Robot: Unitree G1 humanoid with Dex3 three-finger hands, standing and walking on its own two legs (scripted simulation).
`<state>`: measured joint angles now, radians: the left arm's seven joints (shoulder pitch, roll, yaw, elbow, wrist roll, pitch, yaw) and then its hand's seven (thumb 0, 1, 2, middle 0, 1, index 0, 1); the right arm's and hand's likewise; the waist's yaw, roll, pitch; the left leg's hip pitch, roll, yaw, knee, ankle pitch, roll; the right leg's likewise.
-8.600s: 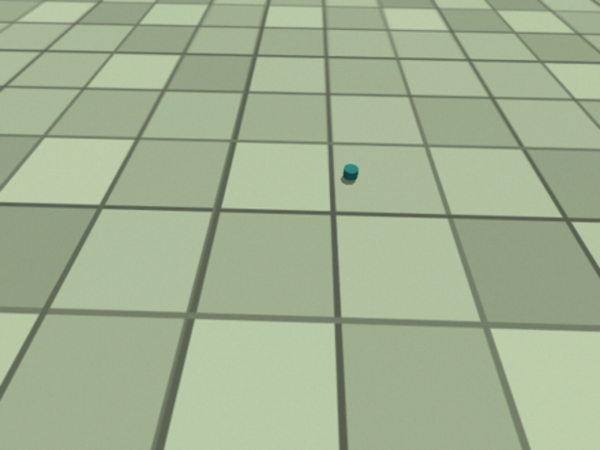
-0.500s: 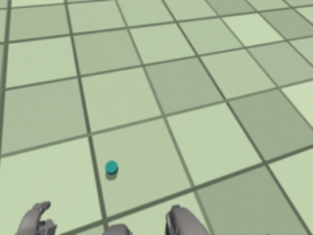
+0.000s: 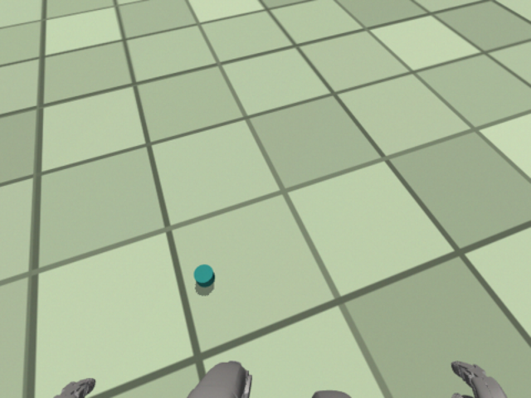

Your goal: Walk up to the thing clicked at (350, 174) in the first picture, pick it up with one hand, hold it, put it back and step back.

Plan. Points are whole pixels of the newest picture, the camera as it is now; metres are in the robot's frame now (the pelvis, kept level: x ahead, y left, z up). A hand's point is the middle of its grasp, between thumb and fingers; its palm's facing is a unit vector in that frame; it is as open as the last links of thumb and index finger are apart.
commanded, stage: walk up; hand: left
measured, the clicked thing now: (204, 275) +0.57 +0.27 -0.74
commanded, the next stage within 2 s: stand in 1.20 s
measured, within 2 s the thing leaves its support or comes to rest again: neither
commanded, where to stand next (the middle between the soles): +0.19 -0.01 m, yaw +2 degrees
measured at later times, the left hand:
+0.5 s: hand out of the picture -0.08 +0.25 -0.16, palm faces +0.04 -0.93 -0.36, open 7.4 cm
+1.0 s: hand out of the picture -0.09 +0.24 -0.14, palm faces +0.11 -0.92 -0.37, open 7.4 cm
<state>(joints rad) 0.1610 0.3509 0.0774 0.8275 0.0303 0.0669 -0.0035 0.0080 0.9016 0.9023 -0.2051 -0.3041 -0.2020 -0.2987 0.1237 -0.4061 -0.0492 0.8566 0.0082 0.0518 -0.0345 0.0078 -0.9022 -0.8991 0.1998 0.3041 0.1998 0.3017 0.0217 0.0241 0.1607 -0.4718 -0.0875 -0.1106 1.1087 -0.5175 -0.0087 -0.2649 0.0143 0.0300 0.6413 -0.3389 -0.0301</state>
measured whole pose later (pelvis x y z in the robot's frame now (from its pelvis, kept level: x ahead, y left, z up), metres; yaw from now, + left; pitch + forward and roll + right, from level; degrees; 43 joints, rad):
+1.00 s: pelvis -0.16 -0.04 +0.01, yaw +4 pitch -3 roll -1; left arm 0.16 0.38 0.06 1.01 0.01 -0.02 -0.01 0.01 0.90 0.90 -0.20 -0.30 -0.20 -0.30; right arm 0.20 -0.33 -0.02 1.01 -0.02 0.00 0.02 0.01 -0.90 -0.90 0.20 0.30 0.20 0.30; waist 0.01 0.01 0.05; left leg -0.23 0.00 -0.08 0.55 -0.27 -0.02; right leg -0.16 0.00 0.01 0.51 -0.30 0.02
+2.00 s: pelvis -0.16 -0.04 +0.02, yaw +4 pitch -3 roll +0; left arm 0.11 0.36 0.00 1.14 0.01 -0.01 -0.01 0.01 0.90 0.90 -0.20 -0.30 -0.20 -0.30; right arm 0.12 -0.35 -0.01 1.15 -0.01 0.00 0.02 0.01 -0.90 -0.90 0.20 0.30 0.20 0.30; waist 0.00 0.00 0.07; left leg -0.15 0.01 -0.07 0.34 -0.15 -0.03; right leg -0.10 -0.01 0.02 0.33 -0.19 0.02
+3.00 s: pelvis +0.04 -0.01 +0.00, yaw +4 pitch -5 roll +0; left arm 0.23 0.37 0.06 0.84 0.01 -0.07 -0.04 0.01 0.90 0.90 -0.20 -0.30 -0.20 -0.30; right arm 0.34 -0.41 -0.05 0.87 0.00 -0.02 0.03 0.01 -0.90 -0.90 0.20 0.30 0.20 0.30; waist -0.01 0.06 0.11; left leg -0.29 0.00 -0.03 1.07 -0.49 0.03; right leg -0.31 -0.02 -0.06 0.62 -0.24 -0.03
